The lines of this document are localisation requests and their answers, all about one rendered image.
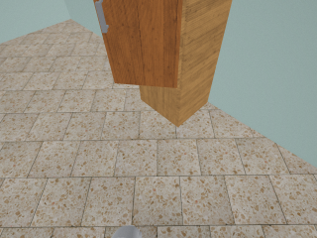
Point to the cupboard door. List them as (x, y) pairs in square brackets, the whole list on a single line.
[(143, 41)]

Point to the handle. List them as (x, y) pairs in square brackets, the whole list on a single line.
[(101, 17)]

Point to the left robot thigh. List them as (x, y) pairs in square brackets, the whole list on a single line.
[(127, 231)]

